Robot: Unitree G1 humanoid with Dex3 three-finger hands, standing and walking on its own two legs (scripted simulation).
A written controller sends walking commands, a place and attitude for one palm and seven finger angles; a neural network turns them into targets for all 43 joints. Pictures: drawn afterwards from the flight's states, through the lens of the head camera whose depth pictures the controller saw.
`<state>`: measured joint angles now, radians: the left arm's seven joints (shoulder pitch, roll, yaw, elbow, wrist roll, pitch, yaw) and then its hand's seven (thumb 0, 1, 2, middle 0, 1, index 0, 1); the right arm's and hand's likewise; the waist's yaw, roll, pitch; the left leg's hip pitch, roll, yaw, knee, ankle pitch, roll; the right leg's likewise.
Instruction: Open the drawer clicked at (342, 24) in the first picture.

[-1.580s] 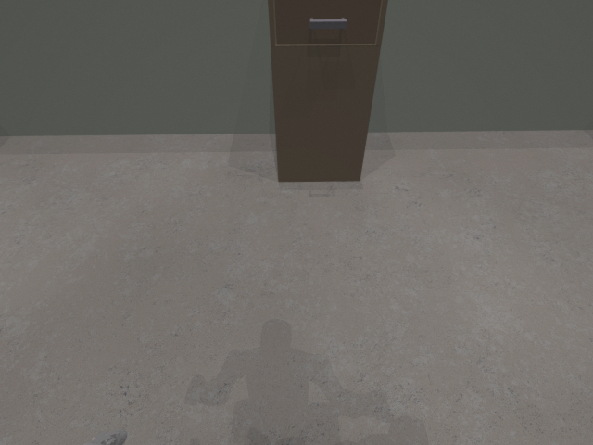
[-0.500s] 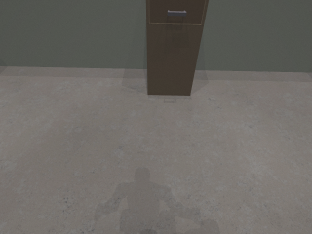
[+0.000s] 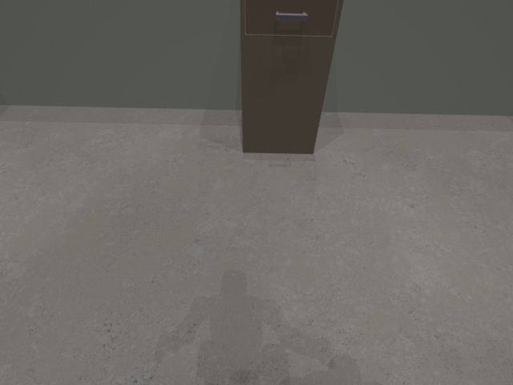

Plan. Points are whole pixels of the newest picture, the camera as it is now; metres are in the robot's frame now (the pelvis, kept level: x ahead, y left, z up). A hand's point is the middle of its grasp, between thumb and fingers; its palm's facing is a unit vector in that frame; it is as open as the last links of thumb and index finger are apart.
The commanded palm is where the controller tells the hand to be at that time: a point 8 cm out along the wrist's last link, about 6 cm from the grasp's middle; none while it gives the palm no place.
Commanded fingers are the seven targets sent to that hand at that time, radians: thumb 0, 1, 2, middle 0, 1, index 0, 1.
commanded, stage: walk to a spot facing it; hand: left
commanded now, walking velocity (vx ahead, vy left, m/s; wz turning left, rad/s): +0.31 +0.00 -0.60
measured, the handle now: (291, 15) +1.51 -0.06 +0.02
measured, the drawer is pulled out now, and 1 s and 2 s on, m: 0.00 0.00 0.00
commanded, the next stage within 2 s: turn to face it in 1.82 s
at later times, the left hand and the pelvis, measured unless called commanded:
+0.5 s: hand out of the picture +0.11 +0.12 -0.17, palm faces -0.14 -0.97 -0.21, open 7.4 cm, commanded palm none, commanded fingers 0.00 0.90 0.90 -0.20 -0.30 -0.20 -0.30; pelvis +0.10 -0.06 -0.01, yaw -13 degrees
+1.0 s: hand (210, 280) +0.38 +0.13 -0.20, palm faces -0.32 -0.93 -0.15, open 7.4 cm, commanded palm none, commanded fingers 0.00 0.90 0.90 -0.20 -0.30 -0.20 -0.30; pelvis +0.34 -0.05 -0.01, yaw -24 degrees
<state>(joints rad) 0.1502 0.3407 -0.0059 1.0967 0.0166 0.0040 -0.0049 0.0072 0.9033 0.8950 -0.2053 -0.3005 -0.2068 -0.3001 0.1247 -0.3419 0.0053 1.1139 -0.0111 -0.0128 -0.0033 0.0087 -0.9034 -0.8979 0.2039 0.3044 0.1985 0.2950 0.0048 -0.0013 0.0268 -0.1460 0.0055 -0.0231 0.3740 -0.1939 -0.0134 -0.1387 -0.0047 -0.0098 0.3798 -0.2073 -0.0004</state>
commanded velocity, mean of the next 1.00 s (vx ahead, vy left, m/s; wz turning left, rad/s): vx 0.35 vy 0.00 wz -0.41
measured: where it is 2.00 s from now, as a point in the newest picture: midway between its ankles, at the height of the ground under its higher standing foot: (319, 278)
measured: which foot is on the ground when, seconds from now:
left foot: down 0.00-0.34, up 0.36-0.82, down 0.84-1.00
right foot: down 0.00-0.84, up 0.86-1.00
